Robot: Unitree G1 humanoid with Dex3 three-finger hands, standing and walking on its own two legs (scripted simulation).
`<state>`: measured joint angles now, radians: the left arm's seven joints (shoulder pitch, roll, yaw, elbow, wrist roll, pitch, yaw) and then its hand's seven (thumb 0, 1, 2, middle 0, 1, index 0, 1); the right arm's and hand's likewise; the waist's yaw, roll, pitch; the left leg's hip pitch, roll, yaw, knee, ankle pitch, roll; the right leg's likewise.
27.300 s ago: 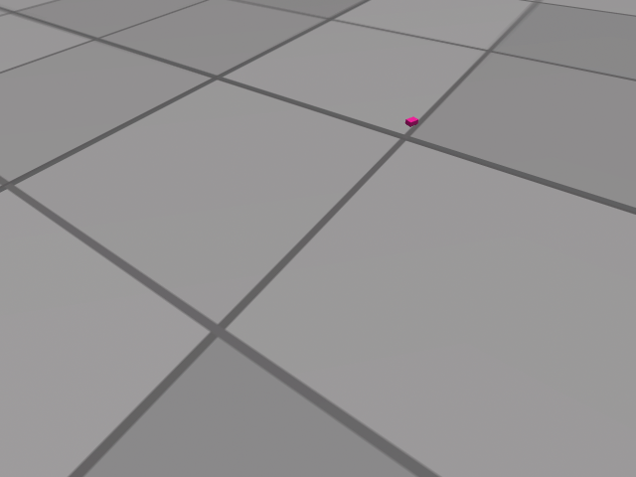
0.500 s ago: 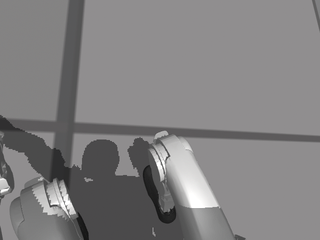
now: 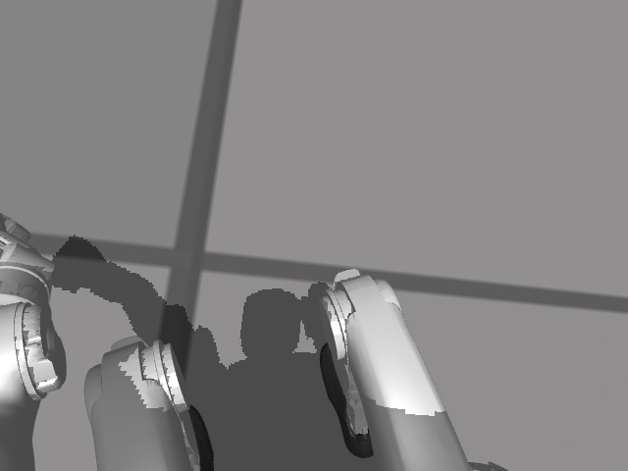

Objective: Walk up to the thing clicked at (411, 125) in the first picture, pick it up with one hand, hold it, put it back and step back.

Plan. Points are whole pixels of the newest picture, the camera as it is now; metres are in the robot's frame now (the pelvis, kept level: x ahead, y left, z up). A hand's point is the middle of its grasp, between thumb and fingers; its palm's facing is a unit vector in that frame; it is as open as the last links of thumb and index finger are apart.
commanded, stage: lift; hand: left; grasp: from above
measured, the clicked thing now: out of the picture +0.46 +0.31 -0.19
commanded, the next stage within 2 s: hold in 1.58 s
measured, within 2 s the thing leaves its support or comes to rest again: neither
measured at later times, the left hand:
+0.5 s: hand out of the picture +0.42 +0.28 -0.02, palm faces -0.26 -0.31 -0.92, open 6.3 cm
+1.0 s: hand out of the picture +0.38 +0.25 +0.19, palm faces -0.27 -0.34 -0.90, open 6.9 cm
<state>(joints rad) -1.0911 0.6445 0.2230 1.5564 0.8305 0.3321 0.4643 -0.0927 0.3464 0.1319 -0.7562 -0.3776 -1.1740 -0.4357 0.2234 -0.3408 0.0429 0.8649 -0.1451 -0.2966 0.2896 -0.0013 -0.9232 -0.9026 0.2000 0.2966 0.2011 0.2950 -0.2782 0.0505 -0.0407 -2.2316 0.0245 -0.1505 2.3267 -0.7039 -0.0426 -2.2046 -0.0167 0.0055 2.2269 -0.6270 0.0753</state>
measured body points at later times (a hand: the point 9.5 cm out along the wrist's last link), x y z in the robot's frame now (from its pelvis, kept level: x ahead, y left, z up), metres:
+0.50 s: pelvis +0.00 +0.00 +0.09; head +0.17 +0.01 +0.50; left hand +0.43 +0.29 +0.04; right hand +0.09 -0.28 -0.04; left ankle +0.07 +0.14 -0.32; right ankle +0.11 -0.14 -0.32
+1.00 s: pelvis +0.04 -0.02 +0.27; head +0.13 -0.01 +0.71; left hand +0.39 +0.26 +0.24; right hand +0.17 -0.27 +0.14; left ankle +0.07 +0.14 -0.32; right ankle +0.11 -0.14 -0.32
